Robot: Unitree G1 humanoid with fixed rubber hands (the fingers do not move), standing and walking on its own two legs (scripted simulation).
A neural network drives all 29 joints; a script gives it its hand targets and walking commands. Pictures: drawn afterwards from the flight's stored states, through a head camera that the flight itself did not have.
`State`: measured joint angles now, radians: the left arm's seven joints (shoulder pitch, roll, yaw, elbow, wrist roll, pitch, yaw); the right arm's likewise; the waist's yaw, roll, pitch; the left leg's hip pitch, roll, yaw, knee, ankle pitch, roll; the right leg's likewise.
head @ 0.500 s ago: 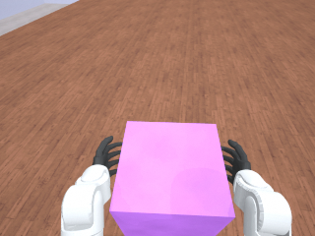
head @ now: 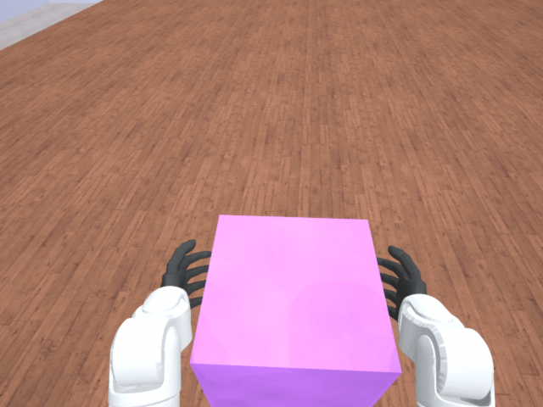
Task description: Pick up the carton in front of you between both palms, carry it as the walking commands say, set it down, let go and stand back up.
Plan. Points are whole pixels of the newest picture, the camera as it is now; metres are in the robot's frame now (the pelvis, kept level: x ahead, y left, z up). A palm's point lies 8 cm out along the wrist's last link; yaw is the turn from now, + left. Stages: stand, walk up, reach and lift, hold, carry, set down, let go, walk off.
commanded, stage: carry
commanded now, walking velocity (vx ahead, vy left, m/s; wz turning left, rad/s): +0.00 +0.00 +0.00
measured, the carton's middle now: (289, 324) +0.25 +0.00 +0.02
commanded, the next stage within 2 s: hold in 1.52 s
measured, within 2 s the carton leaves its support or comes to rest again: neither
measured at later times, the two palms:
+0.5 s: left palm (187, 319) +0.24 +0.14 +0.06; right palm (410, 328) +0.23 -0.16 +0.05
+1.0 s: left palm (198, 328) +0.23 +0.13 +0.04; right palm (419, 338) +0.22 -0.17 +0.04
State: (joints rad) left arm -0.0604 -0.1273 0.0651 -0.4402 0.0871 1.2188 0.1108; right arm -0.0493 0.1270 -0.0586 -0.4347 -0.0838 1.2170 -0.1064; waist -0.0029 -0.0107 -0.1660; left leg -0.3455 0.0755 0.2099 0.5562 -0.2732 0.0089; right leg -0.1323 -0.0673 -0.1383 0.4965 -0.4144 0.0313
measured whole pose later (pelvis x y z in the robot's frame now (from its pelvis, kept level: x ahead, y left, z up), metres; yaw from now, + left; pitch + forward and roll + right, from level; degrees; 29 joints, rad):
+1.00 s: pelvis -0.06 -0.02 +0.00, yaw +0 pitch +2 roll +0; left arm -0.20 -0.14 0.16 0.14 0.23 0.73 0.03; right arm -0.19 0.14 -0.15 0.15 -0.23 0.73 -0.03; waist -0.01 -0.01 -0.10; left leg -0.37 0.11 0.19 0.53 -0.18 -0.01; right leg -0.18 -0.04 -0.17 0.54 -0.39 -0.02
